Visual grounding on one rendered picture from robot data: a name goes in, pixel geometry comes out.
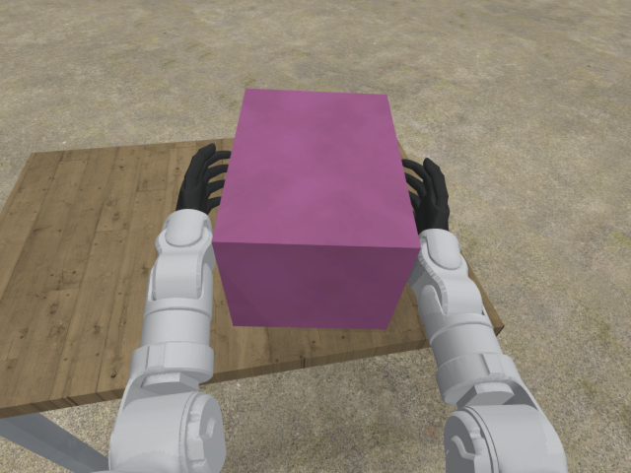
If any carton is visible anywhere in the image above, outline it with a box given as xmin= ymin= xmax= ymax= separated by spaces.
xmin=211 ymin=89 xmax=421 ymax=329

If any left robot upper arm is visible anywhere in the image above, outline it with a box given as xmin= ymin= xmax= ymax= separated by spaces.
xmin=92 ymin=391 xmax=227 ymax=473

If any right robot upper arm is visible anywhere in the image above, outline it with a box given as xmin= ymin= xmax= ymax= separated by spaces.
xmin=444 ymin=404 xmax=567 ymax=473

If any table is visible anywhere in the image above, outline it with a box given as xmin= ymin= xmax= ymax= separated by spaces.
xmin=0 ymin=138 xmax=505 ymax=473

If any robot right forearm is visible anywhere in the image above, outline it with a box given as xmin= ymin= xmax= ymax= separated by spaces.
xmin=407 ymin=229 xmax=568 ymax=473

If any robot left hand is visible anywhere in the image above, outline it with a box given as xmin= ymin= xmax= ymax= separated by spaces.
xmin=175 ymin=143 xmax=232 ymax=215

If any robot right hand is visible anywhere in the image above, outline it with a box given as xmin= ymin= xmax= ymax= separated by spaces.
xmin=402 ymin=158 xmax=450 ymax=235

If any robot left forearm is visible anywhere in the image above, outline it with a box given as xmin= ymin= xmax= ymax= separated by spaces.
xmin=108 ymin=209 xmax=216 ymax=470

